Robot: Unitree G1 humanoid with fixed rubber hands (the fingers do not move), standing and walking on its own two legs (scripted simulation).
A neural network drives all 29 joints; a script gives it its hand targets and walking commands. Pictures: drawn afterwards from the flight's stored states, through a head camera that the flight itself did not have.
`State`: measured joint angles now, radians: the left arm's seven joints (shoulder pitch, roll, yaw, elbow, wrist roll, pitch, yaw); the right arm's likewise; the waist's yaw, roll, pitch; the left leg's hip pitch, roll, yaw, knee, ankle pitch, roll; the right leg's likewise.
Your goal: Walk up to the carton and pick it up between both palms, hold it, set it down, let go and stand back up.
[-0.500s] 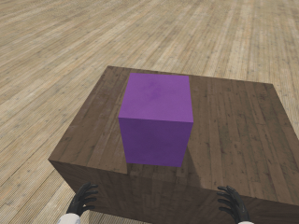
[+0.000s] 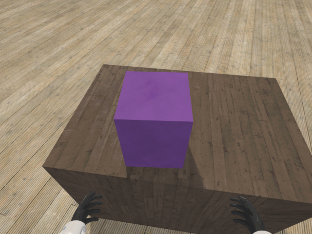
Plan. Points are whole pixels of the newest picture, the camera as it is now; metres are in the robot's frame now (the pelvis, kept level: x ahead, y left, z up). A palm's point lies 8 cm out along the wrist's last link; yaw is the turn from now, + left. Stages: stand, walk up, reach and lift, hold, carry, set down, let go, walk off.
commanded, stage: let go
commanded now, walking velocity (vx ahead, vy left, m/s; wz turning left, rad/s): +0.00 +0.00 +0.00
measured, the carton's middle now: (155, 121) +0.46 +0.03 +0.00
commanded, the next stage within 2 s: stand in 0.18 s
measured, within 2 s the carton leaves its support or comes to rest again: neither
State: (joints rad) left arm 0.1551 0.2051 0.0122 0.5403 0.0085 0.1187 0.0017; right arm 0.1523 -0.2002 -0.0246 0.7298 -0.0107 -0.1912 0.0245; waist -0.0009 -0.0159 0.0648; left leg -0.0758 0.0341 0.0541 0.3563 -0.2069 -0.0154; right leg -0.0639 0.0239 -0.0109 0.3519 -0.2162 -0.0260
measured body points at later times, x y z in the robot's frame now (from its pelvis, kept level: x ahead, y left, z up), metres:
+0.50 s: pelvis -0.01 +0.01 -0.01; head -0.03 +0.01 +0.44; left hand +0.11 +0.28 -0.09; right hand +0.12 -0.25 -0.10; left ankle +0.00 +0.13 -0.75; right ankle -0.01 -0.10 -0.75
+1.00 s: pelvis -0.04 +0.02 -0.01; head -0.04 +0.02 +0.44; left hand +0.03 +0.29 -0.12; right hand +0.09 -0.24 -0.11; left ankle +0.00 +0.13 -0.75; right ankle -0.01 -0.10 -0.75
